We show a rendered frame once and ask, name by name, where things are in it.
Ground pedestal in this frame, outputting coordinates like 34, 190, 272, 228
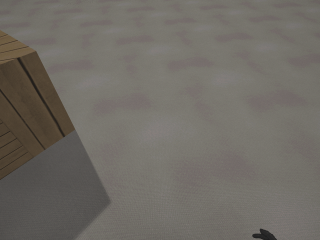
0, 30, 75, 180

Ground right robot hand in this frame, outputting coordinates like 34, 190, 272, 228
252, 228, 277, 240

